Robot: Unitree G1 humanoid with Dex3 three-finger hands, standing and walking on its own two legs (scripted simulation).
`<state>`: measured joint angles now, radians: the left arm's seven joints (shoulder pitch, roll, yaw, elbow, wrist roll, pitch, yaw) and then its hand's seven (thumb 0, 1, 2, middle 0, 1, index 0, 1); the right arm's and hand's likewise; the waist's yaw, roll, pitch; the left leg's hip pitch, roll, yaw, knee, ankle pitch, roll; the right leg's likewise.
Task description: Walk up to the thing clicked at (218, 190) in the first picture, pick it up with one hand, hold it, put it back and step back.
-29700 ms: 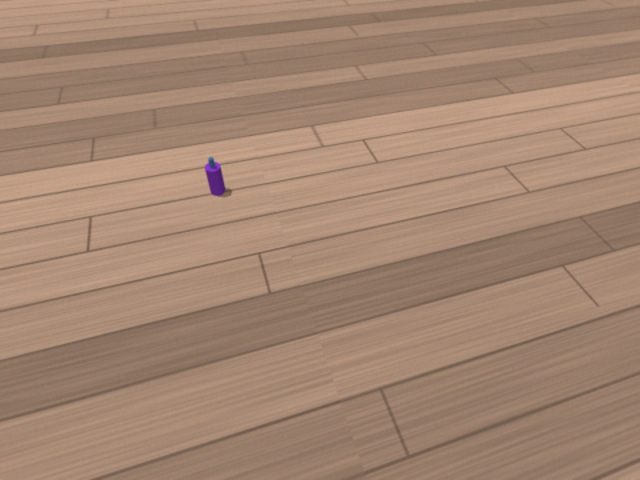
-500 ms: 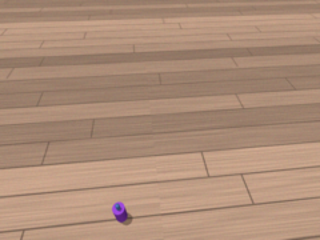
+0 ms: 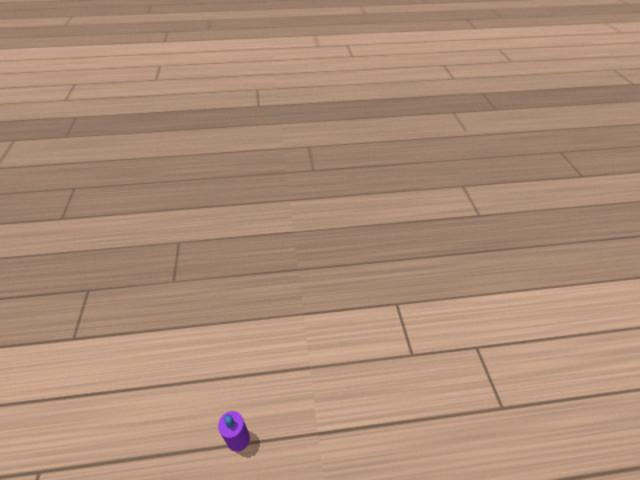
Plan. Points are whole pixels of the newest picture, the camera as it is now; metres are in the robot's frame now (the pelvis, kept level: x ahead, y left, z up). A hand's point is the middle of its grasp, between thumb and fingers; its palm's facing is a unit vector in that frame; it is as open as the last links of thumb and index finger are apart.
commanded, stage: stand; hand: left
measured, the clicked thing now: (233, 429) +0.37 +0.24 -0.69
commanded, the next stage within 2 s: step back in 0.66 s
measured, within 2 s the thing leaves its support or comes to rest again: neither
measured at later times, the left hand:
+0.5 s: hand out of the picture +0.07 +0.24 -0.16, palm faces -0.02 -0.94 -0.34, open 7.3 cm
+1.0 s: hand out of the picture +0.08 +0.29 -0.18, palm faces -0.03 -0.92 -0.39, open 7.4 cm
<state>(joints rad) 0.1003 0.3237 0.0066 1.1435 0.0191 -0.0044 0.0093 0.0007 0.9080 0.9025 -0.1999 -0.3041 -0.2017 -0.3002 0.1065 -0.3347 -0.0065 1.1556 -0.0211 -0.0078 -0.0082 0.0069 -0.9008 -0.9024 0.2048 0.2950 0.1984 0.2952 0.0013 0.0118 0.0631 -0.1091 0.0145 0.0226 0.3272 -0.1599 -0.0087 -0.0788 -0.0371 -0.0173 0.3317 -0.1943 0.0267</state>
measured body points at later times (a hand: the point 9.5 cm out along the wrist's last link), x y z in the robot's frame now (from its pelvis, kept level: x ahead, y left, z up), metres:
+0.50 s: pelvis +0.00 -0.01 +0.00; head +0.01 -0.01 +0.45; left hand +0.07 +0.29 -0.13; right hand +0.07 -0.30 -0.14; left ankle +0.01 +0.12 -0.75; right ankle -0.01 -0.13 -0.75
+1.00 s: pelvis -0.04 +0.02 -0.03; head +0.01 +0.04 +0.42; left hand +0.08 +0.34 -0.15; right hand +0.04 -0.31 -0.14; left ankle -0.05 +0.13 -0.75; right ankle -0.01 -0.13 -0.75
